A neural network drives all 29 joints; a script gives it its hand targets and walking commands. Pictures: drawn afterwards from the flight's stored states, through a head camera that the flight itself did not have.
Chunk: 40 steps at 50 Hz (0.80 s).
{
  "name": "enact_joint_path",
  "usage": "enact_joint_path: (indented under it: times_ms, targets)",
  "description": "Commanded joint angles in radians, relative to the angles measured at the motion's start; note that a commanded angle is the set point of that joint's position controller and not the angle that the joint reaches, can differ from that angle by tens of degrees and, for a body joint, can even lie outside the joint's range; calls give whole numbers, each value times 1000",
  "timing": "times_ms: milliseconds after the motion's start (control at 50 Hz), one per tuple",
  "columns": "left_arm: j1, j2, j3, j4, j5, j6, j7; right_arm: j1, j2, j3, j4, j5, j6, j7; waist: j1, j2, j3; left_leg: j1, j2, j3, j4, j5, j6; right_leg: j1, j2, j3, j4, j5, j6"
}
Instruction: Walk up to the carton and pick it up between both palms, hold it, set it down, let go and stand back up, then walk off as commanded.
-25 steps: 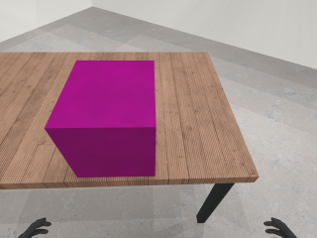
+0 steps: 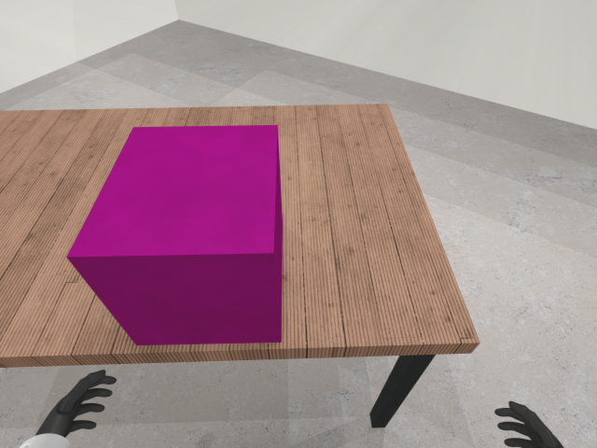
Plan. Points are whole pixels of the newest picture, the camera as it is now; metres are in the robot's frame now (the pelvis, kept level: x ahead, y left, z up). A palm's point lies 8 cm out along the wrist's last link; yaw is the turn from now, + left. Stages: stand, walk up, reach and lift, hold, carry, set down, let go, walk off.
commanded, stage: walk up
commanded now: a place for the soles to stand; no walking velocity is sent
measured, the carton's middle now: (207, 234) +0.44 +0.15 +0.03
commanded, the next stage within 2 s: none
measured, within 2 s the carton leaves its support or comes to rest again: neither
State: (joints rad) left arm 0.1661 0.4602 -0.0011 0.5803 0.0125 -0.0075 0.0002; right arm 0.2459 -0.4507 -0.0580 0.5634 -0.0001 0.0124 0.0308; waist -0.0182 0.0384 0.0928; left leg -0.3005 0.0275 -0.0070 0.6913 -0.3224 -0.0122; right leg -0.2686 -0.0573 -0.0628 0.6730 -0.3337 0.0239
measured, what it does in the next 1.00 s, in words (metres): steps to the left: left foot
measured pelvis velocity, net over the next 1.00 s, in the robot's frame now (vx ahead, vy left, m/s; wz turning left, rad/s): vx -0.07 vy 0.14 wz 0.06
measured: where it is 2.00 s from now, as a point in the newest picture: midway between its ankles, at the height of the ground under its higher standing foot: outside the picture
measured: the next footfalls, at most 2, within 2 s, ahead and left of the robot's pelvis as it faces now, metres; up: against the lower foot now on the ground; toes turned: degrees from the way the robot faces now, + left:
left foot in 0.74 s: +0.07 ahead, +0.24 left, +0.00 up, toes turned +6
right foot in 1.10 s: -0.04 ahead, -0.01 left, +0.02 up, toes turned -3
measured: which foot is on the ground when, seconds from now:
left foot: down 0.00-0.44, up 0.46-0.72, down 0.74-1.00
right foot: down 0.00-0.74, up 0.76-1.00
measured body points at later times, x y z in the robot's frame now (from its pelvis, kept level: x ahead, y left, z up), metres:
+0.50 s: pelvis +0.00 +0.00 +0.01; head +0.02 -0.01 +0.45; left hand +0.16 +0.34 -0.05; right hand +0.14 -0.32 -0.08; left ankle +0.03 +0.13 -0.71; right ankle +0.02 -0.13 -0.72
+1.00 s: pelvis -0.07 +0.14 -0.01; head -0.05 +0.16 +0.44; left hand +0.00 +0.48 -0.10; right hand +0.11 -0.18 -0.06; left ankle +0.03 +0.23 -0.72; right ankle -0.05 -0.01 -0.68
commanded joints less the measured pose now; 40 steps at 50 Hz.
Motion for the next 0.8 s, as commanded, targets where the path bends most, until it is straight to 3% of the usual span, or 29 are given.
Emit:
enact_joint_path:
  times_ms: [0, 20, 60, 80, 120, 160, 240, 260, 340, 360, 380, 400, 420, 440, 480, 520, 560, 580, 620, 640, 660, 680, 700, 720, 740, 760, 780]
  targets:
    - [-66, 187, 65, -10, -23, -40, -3, -42, -179, -20, 5, 20, -31, -9, 18, -63, -123, 48, 93, -141, -224, 110, 56, 41, -107, 106, -192, 16, -71]
    - [-71, 186, 65, -5, -25, -38, -4, -59, -172, -16, 18, 17, -31, -7, 20, -39, -110, 41, 91, -138, -226, 106, 57, 50, -108, 108, -206, 21, -67]
    - [-63, 182, 65, -1, -25, -39, -4, -56, -173, -18, 13, 18, -29, -8, 21, -52, -99, 24, 92, -150, -230, 75, 57, 29, -106, 104, -209, -26, -64]
    - [-70, 187, 66, 0, -22, -39, -6, -60, -173, -17, 23, 17, -30, -6, 22, -89, -97, 37, 88, -151, -245, 57, 57, 23, -100, 98, -214, -25, -63]
    - [-56, 178, 63, 7, -24, -38, -6, -52, -171, -19, 27, 16, -31, -6, 20, -45, -106, 31, 86, -147, -252, 41, 57, 36, -102, 107, -224, -63, -66]
    - [-63, 187, 69, 14, -26, -37, -7, -77, -172, -17, 33, 17, -31, -3, 25, -71, -77, 26, 83, -148, -261, 38, 58, 24, -99, 98, -235, -46, -59]
    - [-69, 190, 70, 16, -25, -44, -3, -46, -171, -19, 49, 20, -36, -3, 15, -83, -134, 59, 79, -137, -225, 123, 55, 52, -110, 110, -243, -14, -71]
    - [-75, 188, 67, 11, -24, -44, -3, -53, -171, -17, 53, 18, -35, -4, 20, -52, -130, 65, 77, -135, -224, 117, 55, 40, -117, 114, -238, -13, -69]
    - [-61, 184, 68, 25, -24, -41, -4, -46, -184, -18, 58, 14, -38, -8, 31, -70, -140, 56, 93, -160, -244, 181, 57, 79, -99, 70, -199, 43, -62]
    - [78, 303, 108, 49, -23, -46, 45, -102, -237, -70, 3, -37, 5, 27, 29, 1, -60, -55, 75, -107, -65, 434, 63, 60, -172, 165, -155, 321, -92]
    - [124, 343, 126, 59, -25, -42, 63, -105, -208, -76, -15, -34, 27, 39, 39, -85, -101, -80, 36, -41, 54, 378, 40, 120, -266, 202, -160, 477, -160]
    - [157, 361, 135, 58, -18, -36, 76, -110, -184, -78, -26, -40, 42, 41, 63, -171, -81, -161, -8, -21, 179, 114, 18, 144, -371, 267, -177, 654, -251]
    - [186, 358, 141, 57, -11, -36, 90, -114, -172, -78, -44, -48, 59, 39, 76, -221, -62, -278, -12, -46, 352, -248, 15, 180, -469, 329, -209, 761, -341]
    - [209, 355, 142, 47, -12, -34, 103, -131, -167, -77, -60, -53, 71, 37, 80, -164, -52, -339, 15, -81, 405, -294, 25, 195, -508, 337, -214, 783, -377]
    - [170, 327, 138, 18, 0, -33, 114, -122, -177, -85, -73, -62, 73, 44, 53, -169, -25, -319, 29, -100, 406, -251, 21, 132, -453, 267, -220, 643, -338]
    - [181, 326, 136, 17, 5, -29, 119, -127, -171, -86, -77, -73, 68, 51, 44, -147, -17, -312, 30, -118, 294, -188, 14, 161, -363, 168, -182, 606, -268]
    - [192, 348, 137, 13, 19, -31, 121, -138, -161, -83, -74, -69, 75, 59, 59, -212, -31, -280, 31, -89, 249, -148, 8, 148, -363, 183, -190, 548, -264]
    - [201, 338, 137, 12, 24, -28, 120, -151, -158, -81, -74, -71, 77, 62, 59, -250, -25, -266, 46, -57, 223, -134, 9, 134, -367, 153, -190, 554, -265]
    - [126, 340, 130, -25, 21, -24, 112, -92, -164, -81, -42, -64, 72, 61, 18, -264, -48, -119, 54, -12, 71, -74, 18, 29, -331, 112, -153, 492, -227]
    - [57, 348, 125, -40, 23, -20, 108, -13, -175, -83, -16, -58, 68, 64, -42, -299, -52, 38, 59, -11, -66, 52, 28, -93, -303, 60, -130, 334, -173]
    - [55, 311, 110, -37, 17, -14, 101, 41, -193, -90, 37, -51, 58, 61, -64, -180, -82, 170, 27, -13, -172, 146, 40, -140, -221, -7, 9, 200, -126]
    - [149, 257, 88, -22, 12, -10, 91, 74, -246, -107, 64, -42, 49, 53, -59, -17, -132, 290, 30, -64, -236, 158, 48, -212, -113, -66, 225, 24, -91]
    - [182, 181, 64, -23, 1, -2, 91, 60, -330, -120, 60, -49, 43, 40, -65, 260, -123, 237, 183, -286, -290, 225, 90, -307, 27, -79, 370, -303, -59]
    - [150, 190, 63, -32, -20, 16, 105, 20, -352, -116, 39, -32, 44, 28, -68, 206, -83, 83, 251, -408, -341, 112, 147, -287, 93, 51, 484, -370, -52]
    - [179, 193, 69, -42, -31, 28, 115, -14, -356, -120, 18, -16, 46, 18, -44, 234, -45, -30, 284, -407, -382, -58, 205, -269, 68, 89, 543, -390, -54]
    - [148, 216, 78, -54, -36, 32, 120, -52, -333, -126, 6, -12, 54, 19, -62, 263, -7, -125, 271, -371, -423, -283, 233, -238, 32, 113, 559, -339, -55]
    - [173, 247, 89, -37, -34, 30, 114, -114, -305, -121, -1, -5, 60, 21, -34, 201, 31, -160, 247, -339, -423, -315, 232, -213, 28, 115, 564, -292, -52]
